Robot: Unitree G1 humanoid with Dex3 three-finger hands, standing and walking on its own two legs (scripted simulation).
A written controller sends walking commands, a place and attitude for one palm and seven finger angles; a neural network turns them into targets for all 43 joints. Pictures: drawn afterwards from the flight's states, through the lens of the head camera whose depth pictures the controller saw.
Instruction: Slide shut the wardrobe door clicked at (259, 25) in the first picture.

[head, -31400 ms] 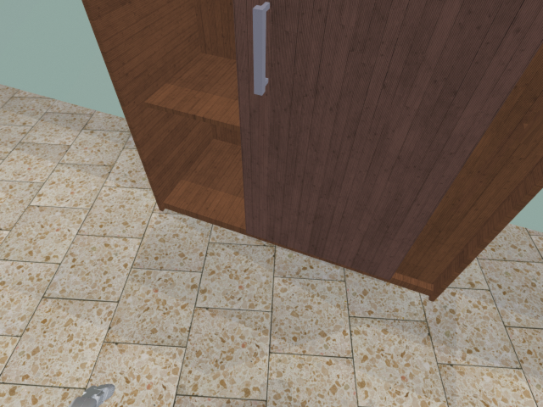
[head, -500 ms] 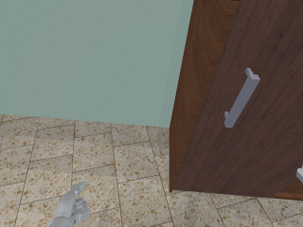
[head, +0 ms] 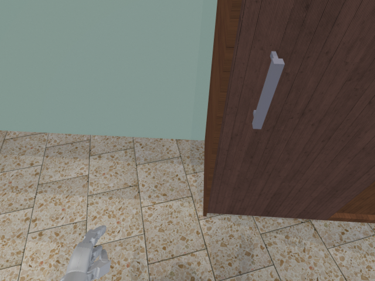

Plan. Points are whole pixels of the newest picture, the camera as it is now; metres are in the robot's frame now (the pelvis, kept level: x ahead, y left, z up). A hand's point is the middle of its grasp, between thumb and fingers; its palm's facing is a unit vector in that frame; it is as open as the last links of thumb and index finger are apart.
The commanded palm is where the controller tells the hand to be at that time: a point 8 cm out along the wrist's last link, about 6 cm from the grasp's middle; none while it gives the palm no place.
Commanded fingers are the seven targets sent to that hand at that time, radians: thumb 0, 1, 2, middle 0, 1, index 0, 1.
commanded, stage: step back with the hand held close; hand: right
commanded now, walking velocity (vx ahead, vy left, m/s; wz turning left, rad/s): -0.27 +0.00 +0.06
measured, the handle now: (264, 92) +0.53 -0.17 +0.12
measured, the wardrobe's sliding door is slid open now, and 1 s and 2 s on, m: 0.00 0.00 0.00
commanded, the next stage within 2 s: stop stepping back and stand still in 0.50 s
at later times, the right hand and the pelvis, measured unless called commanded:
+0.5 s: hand out of the picture +0.12 -0.35 +0.16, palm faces +0.45 +0.83 -0.33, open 7.4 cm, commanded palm +0.05 -0.38 +0.18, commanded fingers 0.00 -0.90 -0.90 0.20 0.30 0.20 0.30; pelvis -0.09 -0.08 -0.01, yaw -1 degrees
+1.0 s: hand out of the picture -0.04 -0.38 +0.19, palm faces +0.21 +0.89 -0.42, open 7.4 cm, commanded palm -0.08 -0.45 +0.18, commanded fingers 0.00 -0.90 -0.90 0.20 0.30 0.20 0.30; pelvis -0.26 -0.17 -0.01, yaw +9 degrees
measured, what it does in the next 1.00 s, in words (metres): walks backwards: left foot, then right foot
